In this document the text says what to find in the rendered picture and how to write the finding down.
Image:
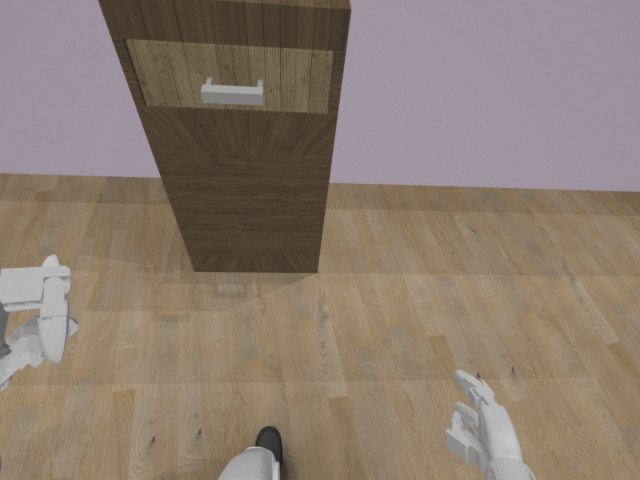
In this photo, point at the right robot forearm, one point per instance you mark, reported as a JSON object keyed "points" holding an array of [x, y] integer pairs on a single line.
{"points": [[508, 469]]}

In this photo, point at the left robot foot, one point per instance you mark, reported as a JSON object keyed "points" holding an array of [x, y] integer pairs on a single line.
{"points": [[269, 438]]}

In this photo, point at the left robot shin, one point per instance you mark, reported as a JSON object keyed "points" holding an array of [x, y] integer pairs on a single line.
{"points": [[259, 449]]}

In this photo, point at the drawer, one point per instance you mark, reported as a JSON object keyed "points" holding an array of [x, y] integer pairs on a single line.
{"points": [[172, 73]]}

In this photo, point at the robot right hand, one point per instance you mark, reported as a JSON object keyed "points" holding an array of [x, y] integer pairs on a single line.
{"points": [[491, 433]]}

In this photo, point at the robot left hand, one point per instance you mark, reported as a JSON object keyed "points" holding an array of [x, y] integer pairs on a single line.
{"points": [[41, 337]]}

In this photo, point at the handle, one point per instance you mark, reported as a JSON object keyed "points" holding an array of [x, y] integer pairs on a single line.
{"points": [[222, 94]]}

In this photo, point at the cabinet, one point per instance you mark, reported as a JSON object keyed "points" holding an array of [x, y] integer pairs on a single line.
{"points": [[248, 188]]}

